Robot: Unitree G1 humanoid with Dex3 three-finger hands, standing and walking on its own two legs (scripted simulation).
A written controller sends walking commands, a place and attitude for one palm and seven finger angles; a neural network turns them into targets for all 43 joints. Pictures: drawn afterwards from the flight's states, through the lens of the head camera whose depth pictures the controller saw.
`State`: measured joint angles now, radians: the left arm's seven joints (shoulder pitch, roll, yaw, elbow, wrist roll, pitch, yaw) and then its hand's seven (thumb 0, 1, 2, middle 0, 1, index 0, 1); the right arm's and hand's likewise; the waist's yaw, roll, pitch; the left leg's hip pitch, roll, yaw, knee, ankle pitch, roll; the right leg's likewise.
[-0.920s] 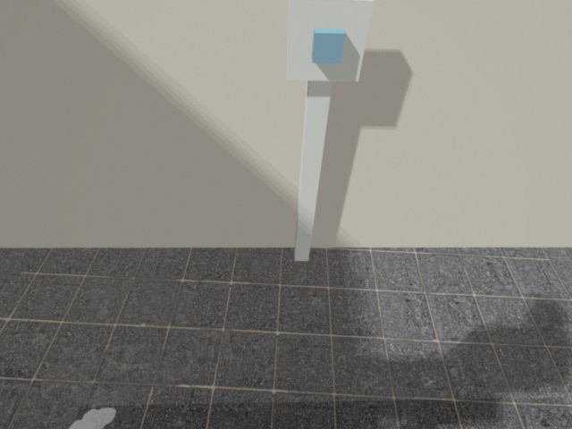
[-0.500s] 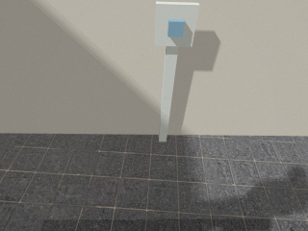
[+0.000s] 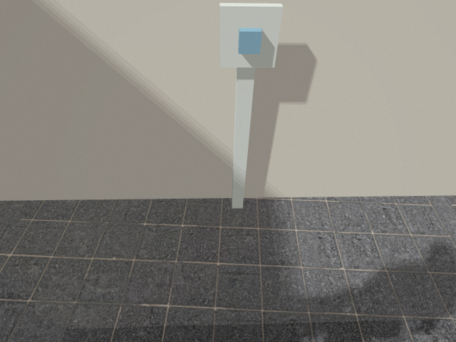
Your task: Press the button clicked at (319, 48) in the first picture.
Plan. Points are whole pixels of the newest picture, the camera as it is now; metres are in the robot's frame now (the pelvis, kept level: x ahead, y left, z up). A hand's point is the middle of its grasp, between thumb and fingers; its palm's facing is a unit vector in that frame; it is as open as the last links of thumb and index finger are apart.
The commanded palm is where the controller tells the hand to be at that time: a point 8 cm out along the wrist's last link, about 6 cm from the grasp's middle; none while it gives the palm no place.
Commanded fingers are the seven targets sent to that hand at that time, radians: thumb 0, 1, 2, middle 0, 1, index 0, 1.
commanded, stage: stand and wait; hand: left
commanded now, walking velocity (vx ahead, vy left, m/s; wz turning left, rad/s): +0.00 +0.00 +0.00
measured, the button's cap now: (249, 40) +0.90 -0.01 +0.15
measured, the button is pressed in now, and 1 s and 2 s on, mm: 0 0 0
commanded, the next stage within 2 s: look at it before walking up in 0.06 s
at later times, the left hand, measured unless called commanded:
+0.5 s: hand out of the picture +0.08 +0.24 -0.16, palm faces -0.04 -0.95 -0.32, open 7.4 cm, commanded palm none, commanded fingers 0.00 0.90 0.90 -0.20 -0.30 -0.20 -0.30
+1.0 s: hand out of the picture +0.08 +0.21 -0.17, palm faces -0.11 -0.95 -0.29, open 7.4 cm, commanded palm none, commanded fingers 0.00 0.90 0.90 -0.20 -0.30 -0.20 -0.30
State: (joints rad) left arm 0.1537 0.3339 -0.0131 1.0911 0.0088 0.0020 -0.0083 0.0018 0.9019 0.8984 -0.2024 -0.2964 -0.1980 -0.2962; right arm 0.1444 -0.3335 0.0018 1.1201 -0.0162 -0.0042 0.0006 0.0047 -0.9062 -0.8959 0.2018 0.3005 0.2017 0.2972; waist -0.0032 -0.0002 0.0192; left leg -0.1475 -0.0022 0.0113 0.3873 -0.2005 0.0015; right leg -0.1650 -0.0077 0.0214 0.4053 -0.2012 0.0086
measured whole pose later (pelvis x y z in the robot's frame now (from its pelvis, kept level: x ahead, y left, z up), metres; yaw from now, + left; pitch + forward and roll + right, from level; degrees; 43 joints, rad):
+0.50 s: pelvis +0.01 +0.00 +0.00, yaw +0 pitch -2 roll +0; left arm 0.14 0.34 -0.01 1.09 0.01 0.00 -0.01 0.00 0.90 0.90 -0.20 -0.30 -0.20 -0.30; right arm 0.12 -0.33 0.00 1.12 -0.01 -0.01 0.00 0.00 -0.91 -0.90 0.20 0.30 0.20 0.30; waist 0.00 -0.01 0.03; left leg -0.14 0.01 0.01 0.37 -0.21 0.00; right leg -0.16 0.00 0.02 0.39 -0.21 0.00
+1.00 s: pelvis +0.01 -0.01 -0.01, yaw -7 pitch -1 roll +2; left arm 0.19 0.29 0.02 1.01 0.01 0.06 -0.01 0.00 0.90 0.90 -0.20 -0.30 -0.20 -0.30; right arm 0.12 -0.25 -0.02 1.01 -0.02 0.02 -0.02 0.00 -0.91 -0.90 0.20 0.30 0.20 0.30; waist 0.02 -0.03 0.07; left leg -0.18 0.03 0.12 0.50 -0.29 -0.01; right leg -0.30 0.02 0.08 0.63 -0.30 0.00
